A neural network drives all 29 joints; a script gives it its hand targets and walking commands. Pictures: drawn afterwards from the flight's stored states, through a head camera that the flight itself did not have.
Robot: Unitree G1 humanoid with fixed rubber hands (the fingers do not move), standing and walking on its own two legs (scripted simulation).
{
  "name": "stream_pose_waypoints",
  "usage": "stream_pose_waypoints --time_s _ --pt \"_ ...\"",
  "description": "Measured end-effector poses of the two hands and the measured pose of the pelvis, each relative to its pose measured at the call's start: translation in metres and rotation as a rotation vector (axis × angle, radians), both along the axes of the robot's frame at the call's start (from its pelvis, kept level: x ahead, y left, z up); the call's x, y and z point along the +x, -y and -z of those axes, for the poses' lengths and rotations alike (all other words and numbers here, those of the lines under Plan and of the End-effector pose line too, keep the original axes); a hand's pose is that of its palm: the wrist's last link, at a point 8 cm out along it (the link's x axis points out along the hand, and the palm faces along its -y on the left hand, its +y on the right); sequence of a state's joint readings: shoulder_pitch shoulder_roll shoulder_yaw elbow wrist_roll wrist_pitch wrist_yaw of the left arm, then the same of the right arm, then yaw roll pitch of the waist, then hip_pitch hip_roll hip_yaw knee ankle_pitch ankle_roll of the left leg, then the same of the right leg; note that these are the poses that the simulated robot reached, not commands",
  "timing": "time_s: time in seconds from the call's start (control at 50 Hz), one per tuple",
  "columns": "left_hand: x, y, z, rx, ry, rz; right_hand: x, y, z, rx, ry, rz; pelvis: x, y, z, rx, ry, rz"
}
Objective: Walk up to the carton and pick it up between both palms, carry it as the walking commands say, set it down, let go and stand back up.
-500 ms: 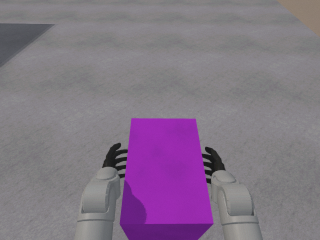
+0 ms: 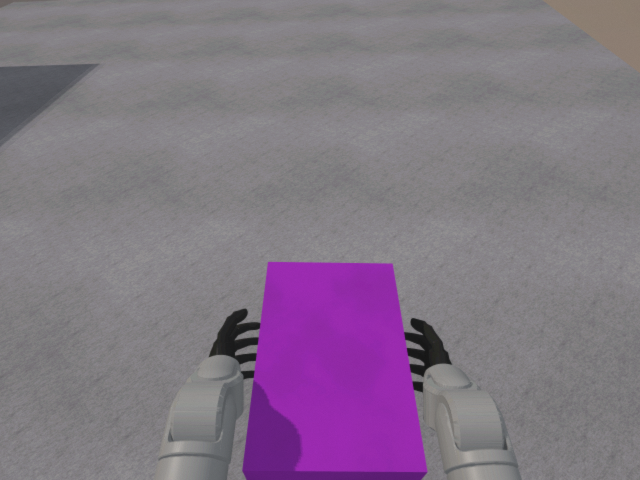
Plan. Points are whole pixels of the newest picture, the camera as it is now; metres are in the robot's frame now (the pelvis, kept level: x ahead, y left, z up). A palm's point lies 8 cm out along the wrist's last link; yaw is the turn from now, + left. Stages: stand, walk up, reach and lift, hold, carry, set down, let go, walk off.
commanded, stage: carry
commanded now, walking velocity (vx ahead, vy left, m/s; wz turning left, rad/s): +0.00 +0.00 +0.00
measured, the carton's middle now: (328, 391) +0.28 +0.00 -0.05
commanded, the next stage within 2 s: none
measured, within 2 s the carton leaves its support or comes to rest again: neither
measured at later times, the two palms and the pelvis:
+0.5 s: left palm (253, 259) +0.47 +0.11 +0.02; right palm (416, 254) +0.46 -0.15 +0.02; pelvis +0.18 -0.02 +0.00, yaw -2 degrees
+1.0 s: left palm (265, 165) +0.75 +0.11 +0.02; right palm (387, 156) +0.76 -0.15 +0.02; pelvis +0.45 -0.04 -0.01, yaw -1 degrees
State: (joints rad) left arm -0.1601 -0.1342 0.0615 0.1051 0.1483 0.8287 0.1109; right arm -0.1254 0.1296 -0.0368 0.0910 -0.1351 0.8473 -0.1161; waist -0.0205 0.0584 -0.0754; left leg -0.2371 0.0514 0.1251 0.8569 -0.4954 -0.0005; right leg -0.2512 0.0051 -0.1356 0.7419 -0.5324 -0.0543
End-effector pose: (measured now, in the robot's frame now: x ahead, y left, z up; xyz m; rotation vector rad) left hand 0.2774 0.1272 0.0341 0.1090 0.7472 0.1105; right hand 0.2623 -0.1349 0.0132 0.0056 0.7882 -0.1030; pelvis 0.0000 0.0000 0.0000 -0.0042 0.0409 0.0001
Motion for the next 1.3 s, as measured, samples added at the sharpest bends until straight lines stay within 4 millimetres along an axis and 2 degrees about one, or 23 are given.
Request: stream_pose_waypoints --time_s 0.04,0.16,0.22,0.26,0.32,0.36,0.4,0.5,0.56,0.66,0.76,0.88,0.94,1.0,1.08,1.14,1.22,1.3 --pt "0.015 0.001 0.001 0.000 0.008 -0.008 0.015 0.000 0.000 -0.014 -0.008 -0.008 0.010 0.003 -0.002 0.012 0.000 -0.011" --pt "0.056 -0.002 -0.007 -0.065 0.082 -0.050 0.068 -0.001 -0.025 -0.043 0.067 -0.011 0.043 0.005 -0.006 0.033 -0.035 0.007" --pt "0.077 0.001 -0.012 -0.038 0.099 -0.025 0.088 0.002 -0.029 -0.021 0.095 0.015 0.065 0.003 -0.003 -0.011 -0.044 0.061" --pt "0.096 0.008 -0.014 -0.036 0.114 -0.006 0.100 0.008 -0.026 -0.018 0.110 0.033 0.079 0.004 0.003 -0.014 -0.033 0.091" --pt "0.127 0.019 -0.009 -0.024 0.092 0.031 0.119 0.019 -0.012 -0.025 0.092 0.048 0.104 0.008 0.007 -0.032 -0.014 0.034" --pt "0.141 0.022 -0.002 -0.018 0.062 0.035 0.129 0.021 -0.004 -0.041 0.046 0.036 0.123 0.012 0.006 -0.007 -0.006 0.004" --pt "0.153 0.022 0.002 -0.028 0.052 0.026 0.142 0.021 -0.004 -0.056 0.019 0.027 0.141 0.015 0.004 0.008 -0.002 -0.006" --pt "0.195 0.014 0.015 -0.074 0.051 -0.023 0.201 0.015 -0.007 -0.087 0.016 -0.002 0.180 0.017 0.004 0.031 0.001 0.032" --pt "0.221 0.014 0.014 -0.066 0.043 -0.023 0.230 0.016 -0.009 -0.081 0.019 0.000 0.209 0.015 0.001 0.010 -0.013 0.051" --pt "0.283 0.024 0.002 -0.020 0.084 0.010 0.281 0.025 -0.005 -0.034 0.063 0.034 0.259 0.017 0.003 -0.009 -0.013 0.071" --pt "0.344 0.035 -0.004 0.011 0.096 0.029 0.335 0.034 0.002 -0.019 0.068 0.031 0.320 0.027 0.005 -0.003 -0.008 0.003" --pt "0.401 0.023 0.008 -0.044 0.078 -0.071 0.418 0.023 -0.003 -0.058 0.043 -0.061 0.384 0.039 -0.001 0.032 -0.018 -0.027" --pt "0.435 0.014 0.013 -0.062 0.104 -0.102 0.461 0.014 -0.004 -0.064 0.070 -0.082 0.420 0.038 0.005 0.018 0.002 -0.012" --pt "0.471 0.013 0.017 -0.084 0.114 -0.105 0.497 0.014 -0.002 -0.065 0.079 -0.075 0.455 0.035 0.011 0.022 0.027 0.026" --pt "0.513 0.027 0.017 -0.077 0.057 -0.051 0.524 0.029 0.003 -0.074 0.030 -0.046 0.496 0.034 0.001 0.041 0.021 0.032" --pt "0.546 0.042 0.007 -0.036 0.046 0.002 0.541 0.041 0.004 -0.045 0.018 0.006 0.522 0.034 -0.007 0.038 0.014 0.038" --pt "0.590 0.060 -0.010 0.009 0.083 0.056 0.571 0.057 -0.002 -0.006 0.052 0.067 0.555 0.040 -0.011 0.017 0.020 0.025" --pt "0.625 0.069 -0.021 0.020 0.091 0.066 0.607 0.066 -0.015 -0.001 0.058 0.074 0.587 0.049 -0.017 0.030 -0.005 0.019"
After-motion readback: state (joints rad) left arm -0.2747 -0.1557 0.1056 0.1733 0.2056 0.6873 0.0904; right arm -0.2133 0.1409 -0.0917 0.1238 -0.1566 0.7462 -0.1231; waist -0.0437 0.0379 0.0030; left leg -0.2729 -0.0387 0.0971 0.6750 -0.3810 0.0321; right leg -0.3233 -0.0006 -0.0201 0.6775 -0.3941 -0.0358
